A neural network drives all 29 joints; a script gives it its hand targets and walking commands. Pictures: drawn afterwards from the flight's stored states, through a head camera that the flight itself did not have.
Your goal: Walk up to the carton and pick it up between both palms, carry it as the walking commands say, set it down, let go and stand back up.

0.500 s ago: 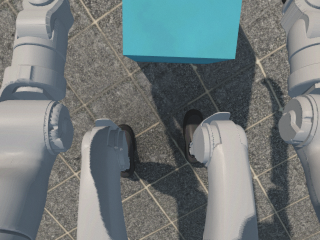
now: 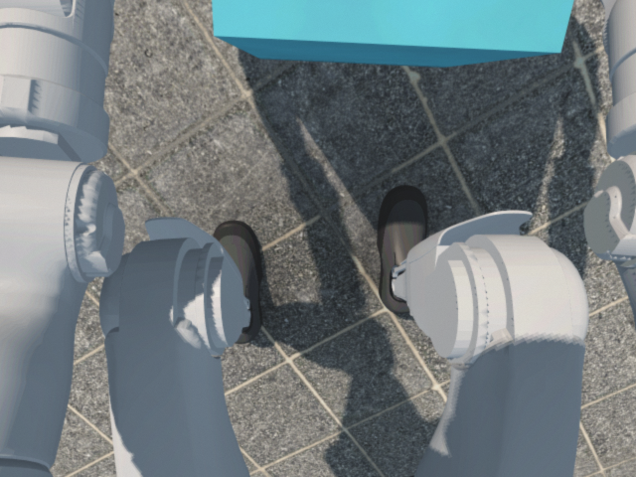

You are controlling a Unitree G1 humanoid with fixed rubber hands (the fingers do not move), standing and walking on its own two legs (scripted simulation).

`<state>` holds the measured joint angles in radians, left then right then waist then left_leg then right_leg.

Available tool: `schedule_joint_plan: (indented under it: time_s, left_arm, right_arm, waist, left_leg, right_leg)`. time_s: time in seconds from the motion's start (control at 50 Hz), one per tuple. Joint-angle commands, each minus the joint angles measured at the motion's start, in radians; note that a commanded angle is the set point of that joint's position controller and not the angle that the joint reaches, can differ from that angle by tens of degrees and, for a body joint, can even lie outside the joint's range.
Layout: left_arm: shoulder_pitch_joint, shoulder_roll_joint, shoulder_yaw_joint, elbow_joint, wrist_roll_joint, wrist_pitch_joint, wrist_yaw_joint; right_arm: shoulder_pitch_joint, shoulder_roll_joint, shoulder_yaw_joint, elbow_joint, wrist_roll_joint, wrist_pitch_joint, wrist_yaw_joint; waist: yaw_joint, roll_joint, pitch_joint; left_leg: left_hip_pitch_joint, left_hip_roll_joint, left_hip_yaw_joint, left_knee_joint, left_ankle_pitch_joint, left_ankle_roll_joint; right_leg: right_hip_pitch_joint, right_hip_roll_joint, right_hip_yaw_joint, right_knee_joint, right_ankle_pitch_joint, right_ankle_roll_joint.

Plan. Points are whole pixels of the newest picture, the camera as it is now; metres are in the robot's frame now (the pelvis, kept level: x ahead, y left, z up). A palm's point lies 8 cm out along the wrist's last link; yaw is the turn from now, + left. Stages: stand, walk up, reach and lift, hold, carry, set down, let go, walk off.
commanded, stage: reach and lift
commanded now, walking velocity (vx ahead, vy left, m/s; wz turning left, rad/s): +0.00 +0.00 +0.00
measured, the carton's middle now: out of the picture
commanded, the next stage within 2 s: none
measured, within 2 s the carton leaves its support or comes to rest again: leaves its support in 1.58 s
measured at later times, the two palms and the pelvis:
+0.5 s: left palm out of the picture +0.58 +0.12 -0.16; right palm out of the picture +0.55 -0.25 -0.17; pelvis +0.00 +0.00 +0.01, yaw +0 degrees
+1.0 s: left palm out of the picture +0.58 +0.09 -0.16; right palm out of the picture +0.55 -0.25 -0.17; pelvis +0.00 +0.00 +0.01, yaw +0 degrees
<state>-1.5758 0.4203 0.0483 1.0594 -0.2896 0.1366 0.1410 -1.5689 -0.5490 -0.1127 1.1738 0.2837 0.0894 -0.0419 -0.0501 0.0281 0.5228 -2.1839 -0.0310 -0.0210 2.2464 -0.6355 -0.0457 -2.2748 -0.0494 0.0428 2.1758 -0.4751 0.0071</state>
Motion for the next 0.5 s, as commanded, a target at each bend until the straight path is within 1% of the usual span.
schedule_joint_plan:
  time_s: [0.0,0.02,0.04,0.06,0.08,0.1,0.12,0.14,0.16,0.18,0.2,0.22,0.24,0.26,0.28,0.3,0.32,0.34,0.36,0.38,0.4,0.42,0.44,0.46,0.48]
  left_arm:
    - [-0.309,0.144,0.019,-0.138,0.005,-0.032,-0.004]
    - [-0.277,0.128,0.019,-0.063,0.001,-0.029,-0.009]
    - [-0.252,0.103,0.013,-0.069,0.006,-0.04,-0.015]
    - [-0.246,0.15,0.032,-0.045,0.035,-0.034,-0.011]
    - [-0.295,0.139,0.034,-0.084,0.02,-0.036,-0.014]
    - [-0.273,0.136,0.027,-0.094,0.034,-0.038,-0.01]
    - [-0.272,0.104,0.001,-0.098,0.022,-0.042,-0.012]
    - [-0.296,0.128,0.025,-0.124,0.012,-0.044,-0.016]
    - [-0.238,0.086,0.023,-0.065,0.016,-0.046,-0.021]
    - [-0.236,0.11,0.018,-0.035,0.021,-0.047,-0.023]
    - [-0.296,0.117,0.012,-0.108,0.009,-0.044,-0.019]
    - [-0.288,0.101,0.013,-0.063,0.023,-0.045,-0.015]
    - [-0.307,0.103,0.006,-0.083,0.012,-0.048,-0.011]
    - [-0.3,0.104,0.019,-0.1,0.023,-0.053,-0.012]
    - [-0.336,0.124,0.014,-0.082,0.018,-0.056,-0.009]
    - [-0.319,0.085,0.023,-0.081,0.022,-0.05,-0.009]
    - [-0.267,0.13,0.05,0.012,0.053,-0.044,-0.007]
    - [-0.296,0.105,0.042,-0.058,0.048,-0.052,-0.002]
    - [-0.282,0.079,0.035,-0.04,0.054,-0.053,-0.003]
    - [-0.312,0.068,0.021,-0.075,0.044,-0.057,-0.005]
    - [-0.261,0.089,0.043,0.02,0.052,-0.057,-0.012]
    - [-0.295,0.046,0.02,-0.035,0.037,-0.061,-0.013]
    - [-0.281,0.069,0.021,-0.001,0.051,-0.062,-0.004]
    - [-0.295,0.104,0.037,-0.041,0.051,-0.061,0.001]
    - [-0.304,0.085,0.02,-0.042,0.034,-0.063,0.002]
  right_arm:
    - [-0.33,-0.193,-0.019,-0.129,0.001,-0.03,0.001]
    - [-0.324,-0.18,-0.007,-0.095,0.003,-0.027,0.002]
    - [-0.286,-0.139,-0.003,-0.086,-0.001,-0.036,0.001]
    - [-0.287,-0.183,-0.034,-0.061,-0.026,-0.036,-0.001]
    - [-0.306,-0.178,-0.022,-0.086,-0.013,-0.037,0.001]
    - [-0.292,-0.184,-0.024,-0.074,-0.021,-0.037,-0.001]
    - [-0.287,-0.165,-0.029,-0.075,-0.017,-0.039,0.003]
    - [-0.304,-0.168,-0.005,-0.118,-0.014,-0.04,0.005]
    - [-0.28,-0.147,-0.016,-0.087,-0.033,-0.043,0.004]
    - [-0.262,-0.14,-0.015,-0.041,-0.04,-0.036,0.001]
    - [-0.278,-0.161,-0.014,-0.055,-0.034,-0.034,-0.001]
    - [-0.323,-0.144,-0.007,-0.075,-0.017,-0.037,-0.002]
    - [-0.323,-0.121,0.008,-0.06,-0.006,-0.037,0.003]
    - [-0.331,-0.118,-0.003,-0.112,0.0,-0.041,0.0]
    - [-0.328,-0.114,0.008,-0.036,-0.007,-0.035,0.002]
    - [-0.348,-0.117,0.004,-0.096,-0.016,-0.041,-0.005]
    - [-0.344,-0.148,0.002,-0.062,-0.02,-0.037,-0.014]
    - [-0.347,-0.089,0.017,-0.078,0.001,-0.043,-0.016]
    - [-0.352,-0.102,0.011,-0.07,-0.011,-0.044,-0.012]
    - [-0.363,-0.089,0.026,-0.07,-0.003,-0.044,-0.012]
    - [-0.329,-0.083,0.009,-0.061,-0.025,-0.041,-0.016]
    - [-0.366,-0.095,0.006,-0.085,-0.036,-0.052,-0.017]
    - [-0.325,-0.116,0.0,-0.017,-0.044,-0.047,-0.024]
    - [-0.321,-0.127,-0.007,-0.05,-0.052,-0.045,-0.027]
    - [-0.361,-0.094,-0.002,-0.061,-0.049,-0.046,-0.031]
  waist:
    - [-0.025,-0.039,-1.55]
    - [-0.021,-0.032,-1.546]
    - [-0.031,-0.034,-1.451]
    - [-0.037,-0.037,-1.506]
    - [-0.034,-0.023,-1.476]
    - [-0.022,-0.017,-1.504]
    - [-0.042,0.039,-1.488]
    - [-0.035,-0.05,-1.509]
    - [-0.055,-0.035,-1.443]
    - [-0.05,-0.054,-1.462]
    - [-0.046,-0.027,-1.495]
    - [-0.05,-0.036,-1.464]
    - [-0.038,-0.042,-1.467]
    - [-0.015,0.011,-1.467]
    - [-0.018,-0.052,-1.477]
    - [-0.028,-0.038,-1.483]
    - [-0.026,-0.05,-1.465]
    - [0.022,-0.041,-1.428]
    - [-0.008,-0.033,-1.423]
    - [-0.003,-0.03,-1.45]
    - [-0.004,-0.051,-1.382]
    - [-0.046,-0.061,-1.43]
    - [-0.028,-0.023,-1.453]
    - [-0.026,-0.052,-1.439]
    - [-0.032,-0.071,-1.455]
  left_leg:
    - [0.492,-0.007,0.086,-0.194,0.301,-0.005]
    - [0.496,-0.01,0.09,-0.19,0.298,-0.008]
    - [0.445,-0.019,0.083,-0.203,0.268,0.002]
    - [0.473,-0.016,0.074,-0.204,0.284,-0.002]
    - [0.478,-0.007,0.081,-0.191,0.287,-0.004]
    - [0.508,-0.008,0.084,-0.196,0.303,-0.009]
    - [0.48,-0.017,0.091,-0.202,0.303,-0.017]
    - [0.446,-0.014,0.088,-0.178,0.321,-0.008]
    - [0.379,-0.023,0.094,-0.194,0.284,-0.006]
    - [0.422,-0.015,0.092,-0.194,0.299,0.0]
    - [0.446,-0.012,0.089,-0.198,0.283,-0.011]
    - [0.436,-0.017,0.091,-0.209,0.274,-0.011]
    - [0.467,-0.022,0.097,-0.2,0.274,-0.009]
    - [0.479,-0.02,0.101,-0.188,0.291,-0.003]
    - [0.463,-0.021,0.095,-0.205,0.279,-0.008]
    - [0.446,-0.03,0.092,-0.206,0.28,-0.007]
    - [0.467,-0.022,0.077,-0.205,0.269,0.004]
    - [0.436,-0.032,0.097,-0.218,0.272,-0.011]
    - [0.447,-0.029,0.085,-0.219,0.271,-0.006]
    - [0.453,-0.029,0.086,-0.211,0.282,-0.004]
    - [0.406,-0.028,0.093,-0.212,0.252,0.004]
    - [0.43,-0.03,0.082,-0.203,0.27,-0.001]
    - [0.462,-0.031,0.093,-0.208,0.271,-0.004]
    - [0.424,-0.032,0.105,-0.195,0.259,-0.01]
    - [0.433,-0.039,0.078,-0.212,0.265,0.006]
  right_leg:
    - [0.864,0.013,-0.072,-0.105,0.363,0.0]
    - [0.86,0.008,-0.065,-0.115,0.351,0.003]
    - [0.806,0.018,-0.07,-0.12,0.321,0.008]
    - [0.829,0.008,-0.081,-0.102,0.341,0.01]
    - [0.806,0.003,-0.071,-0.113,0.336,0.01]
    - [0.812,0.008,-0.073,-0.109,0.34,0.005]
    - [0.778,0.018,-0.07,-0.106,0.337,-0.002]
    - [0.85,0.021,-0.064,-0.107,0.388,0.007]
    - [0.825,0.024,-0.064,-0.121,0.361,0.001]
    - [0.87,0.016,-0.061,-0.113,0.396,0.011]
    - [0.871,0.003,-0.065,-0.119,0.37,0.003]
    - [0.835,0.019,-0.075,-0.126,0.36,0.005]
    - [0.851,0.017,-0.075,-0.133,0.339,0.002]
    - [0.814,0.024,-0.052,-0.131,0.341,0.0]
    - [0.85,0.015,-0.068,-0.13,0.345,0.0]
    - [0.85,0.021,-0.061,-0.133,0.338,0.003]
    - [0.833,0.025,-0.074,-0.123,0.322,0.015]
    - [0.837,0.021,-0.062,-0.147,0.317,0.007]
    - [0.79,0.029,-0.071,-0.132,0.303,0.004]
    - [0.829,0.027,-0.062,-0.128,0.328,0.002]
    - [0.782,0.036,-0.065,-0.141,0.292,0.016]
    - [0.835,0.029,-0.066,-0.137,0.329,0.011]
    - [0.841,0.032,-0.061,-0.136,0.328,0.012]
    - [0.835,0.03,-0.065,-0.137,0.321,0.012]
    - [0.842,0.035,-0.072,-0.121,0.324,0.018]
